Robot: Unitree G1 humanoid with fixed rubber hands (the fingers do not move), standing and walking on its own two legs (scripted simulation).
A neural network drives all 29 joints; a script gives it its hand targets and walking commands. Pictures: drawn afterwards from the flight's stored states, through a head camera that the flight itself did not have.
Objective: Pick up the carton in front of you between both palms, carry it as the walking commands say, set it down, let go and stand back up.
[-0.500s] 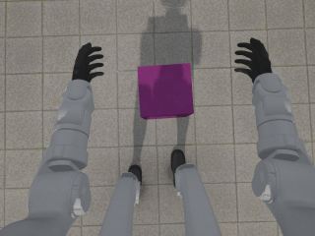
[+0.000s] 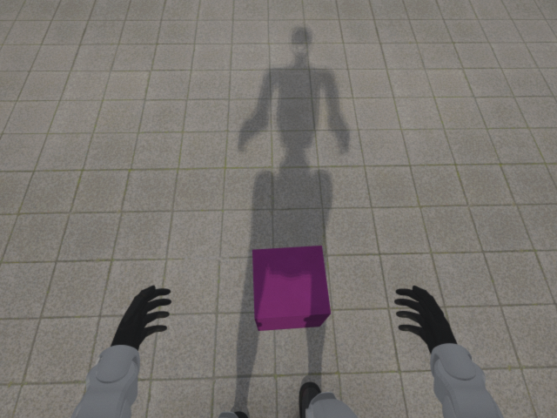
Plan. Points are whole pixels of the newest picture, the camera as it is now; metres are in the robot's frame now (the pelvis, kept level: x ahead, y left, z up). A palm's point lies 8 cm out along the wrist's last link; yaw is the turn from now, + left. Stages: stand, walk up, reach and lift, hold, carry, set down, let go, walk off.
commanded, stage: let go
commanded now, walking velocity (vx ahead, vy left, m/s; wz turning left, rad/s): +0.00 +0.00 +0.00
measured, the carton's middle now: (288, 290) +0.45 -0.04 -0.63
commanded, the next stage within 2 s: stand in 0.62 s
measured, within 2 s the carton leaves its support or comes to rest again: neither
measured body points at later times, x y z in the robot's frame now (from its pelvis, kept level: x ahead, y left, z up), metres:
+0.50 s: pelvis +0.02 +0.02 +0.02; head +0.04 +0.01 +0.47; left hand +0.20 +0.25 -0.05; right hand +0.19 -0.22 -0.06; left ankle -0.03 +0.13 -0.72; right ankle +0.04 -0.11 -0.72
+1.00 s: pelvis +0.06 +0.02 +0.00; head +0.06 +0.03 +0.45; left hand +0.19 +0.26 -0.12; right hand +0.14 -0.26 -0.09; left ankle -0.03 +0.13 -0.72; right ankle +0.04 -0.11 -0.72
